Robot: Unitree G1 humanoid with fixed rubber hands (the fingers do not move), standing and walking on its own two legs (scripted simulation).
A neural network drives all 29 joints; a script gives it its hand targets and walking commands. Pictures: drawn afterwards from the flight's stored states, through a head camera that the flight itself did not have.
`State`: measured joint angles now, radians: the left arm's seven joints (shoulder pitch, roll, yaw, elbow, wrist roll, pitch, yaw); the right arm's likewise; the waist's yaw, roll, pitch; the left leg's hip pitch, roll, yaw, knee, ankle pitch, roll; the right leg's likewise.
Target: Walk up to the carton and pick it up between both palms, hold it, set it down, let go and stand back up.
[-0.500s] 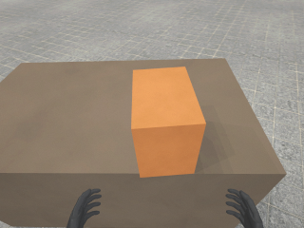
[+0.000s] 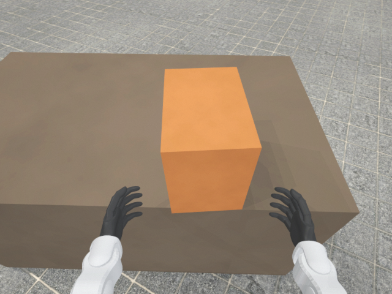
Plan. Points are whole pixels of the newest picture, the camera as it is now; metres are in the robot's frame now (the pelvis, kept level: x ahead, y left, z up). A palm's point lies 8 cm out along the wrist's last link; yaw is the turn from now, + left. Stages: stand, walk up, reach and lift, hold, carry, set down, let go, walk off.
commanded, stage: reach and lift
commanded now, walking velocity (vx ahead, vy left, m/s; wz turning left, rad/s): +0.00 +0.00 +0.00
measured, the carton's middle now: (204, 140) +0.47 +0.03 +0.02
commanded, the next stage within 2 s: none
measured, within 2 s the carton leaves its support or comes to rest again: neither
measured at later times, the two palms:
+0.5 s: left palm (104, 188) +0.29 +0.23 +0.06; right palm (302, 190) +0.31 -0.16 +0.06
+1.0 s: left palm (102, 146) +0.35 +0.23 +0.12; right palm (297, 141) +0.38 -0.15 +0.13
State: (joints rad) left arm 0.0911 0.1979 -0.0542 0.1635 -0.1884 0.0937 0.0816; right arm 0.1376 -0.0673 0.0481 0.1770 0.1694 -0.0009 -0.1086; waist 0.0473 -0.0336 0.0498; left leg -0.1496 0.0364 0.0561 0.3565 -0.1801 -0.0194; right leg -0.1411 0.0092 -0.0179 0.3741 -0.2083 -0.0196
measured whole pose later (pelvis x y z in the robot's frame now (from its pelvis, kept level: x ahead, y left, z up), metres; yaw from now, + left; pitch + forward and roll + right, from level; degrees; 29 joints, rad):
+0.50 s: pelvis +0.04 +0.00 +0.00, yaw +0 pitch -1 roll +0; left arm 0.04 0.22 0.08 -0.14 -0.18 0.42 0.02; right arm 0.06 -0.17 0.08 -0.03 0.27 0.14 -0.20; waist 0.03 -0.02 0.07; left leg -0.08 0.04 0.05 0.31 -0.21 -0.02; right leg -0.05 0.01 -0.01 0.28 -0.21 -0.01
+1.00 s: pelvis +0.00 +0.00 +0.00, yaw +0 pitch +3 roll +0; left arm -0.48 0.25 0.17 0.21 -0.19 0.57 0.06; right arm -0.49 -0.17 0.02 0.27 0.30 0.32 -0.22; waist 0.04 -0.03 -0.01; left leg -0.25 0.04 0.04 0.35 -0.16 -0.03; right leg -0.24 0.02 -0.01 0.36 -0.18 -0.02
